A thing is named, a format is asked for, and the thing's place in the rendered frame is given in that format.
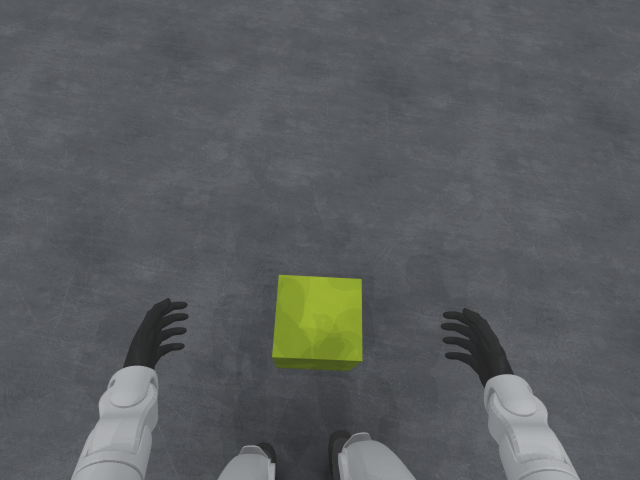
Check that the robot left thigh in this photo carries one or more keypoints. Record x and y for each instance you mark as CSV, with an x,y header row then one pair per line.
x,y
249,467

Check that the carton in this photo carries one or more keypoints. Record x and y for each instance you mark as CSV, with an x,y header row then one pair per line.
x,y
318,323

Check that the right robot hand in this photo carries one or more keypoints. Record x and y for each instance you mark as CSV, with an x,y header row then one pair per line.
x,y
488,358

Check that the left robot hand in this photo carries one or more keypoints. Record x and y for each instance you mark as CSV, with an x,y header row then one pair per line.
x,y
145,349

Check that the robot right forearm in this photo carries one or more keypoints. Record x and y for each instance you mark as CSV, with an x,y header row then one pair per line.
x,y
528,448

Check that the robot left forearm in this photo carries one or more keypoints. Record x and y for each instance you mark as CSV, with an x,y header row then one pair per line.
x,y
119,446

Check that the right robot foot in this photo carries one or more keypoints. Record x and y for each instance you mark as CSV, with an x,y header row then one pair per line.
x,y
336,443

